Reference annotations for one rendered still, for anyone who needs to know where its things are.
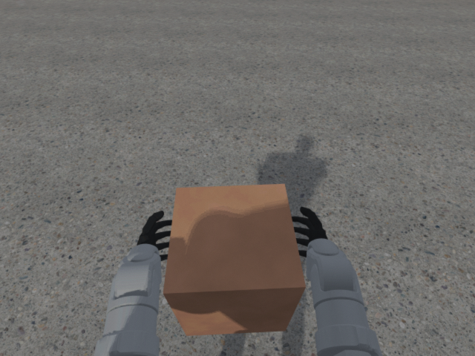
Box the carton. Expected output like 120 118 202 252
163 184 306 336

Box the right robot forearm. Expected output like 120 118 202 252
306 238 383 356

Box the right robot hand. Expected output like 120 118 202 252
292 207 328 257

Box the left robot forearm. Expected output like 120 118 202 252
94 244 162 356

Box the left robot hand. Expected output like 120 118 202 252
137 211 172 261

